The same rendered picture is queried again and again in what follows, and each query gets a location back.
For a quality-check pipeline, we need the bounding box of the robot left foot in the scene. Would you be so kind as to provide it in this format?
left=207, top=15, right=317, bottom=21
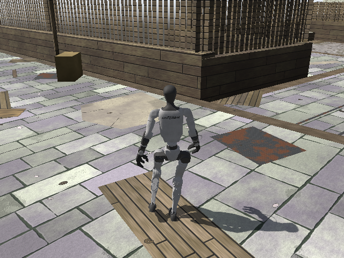
left=148, top=203, right=156, bottom=212

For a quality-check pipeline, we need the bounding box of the robot right upper arm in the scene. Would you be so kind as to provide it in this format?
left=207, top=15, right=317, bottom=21
left=182, top=108, right=197, bottom=137

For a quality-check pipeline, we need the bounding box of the left robot thigh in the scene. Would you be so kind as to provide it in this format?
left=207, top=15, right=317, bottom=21
left=153, top=149, right=165, bottom=178

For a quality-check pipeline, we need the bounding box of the robot left upper arm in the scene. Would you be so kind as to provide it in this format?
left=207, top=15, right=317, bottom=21
left=144, top=109, right=159, bottom=139

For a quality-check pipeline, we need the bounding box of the robot right forearm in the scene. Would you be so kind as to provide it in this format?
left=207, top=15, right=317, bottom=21
left=191, top=129, right=199, bottom=146

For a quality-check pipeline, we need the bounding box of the robot right hand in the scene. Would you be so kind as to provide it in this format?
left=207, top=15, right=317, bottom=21
left=188, top=144, right=200, bottom=154

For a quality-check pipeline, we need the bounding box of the robot left forearm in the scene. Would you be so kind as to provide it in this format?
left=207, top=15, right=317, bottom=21
left=138, top=131, right=149, bottom=155

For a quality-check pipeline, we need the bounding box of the robot left hand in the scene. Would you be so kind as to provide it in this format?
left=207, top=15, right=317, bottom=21
left=136, top=154, right=148, bottom=168

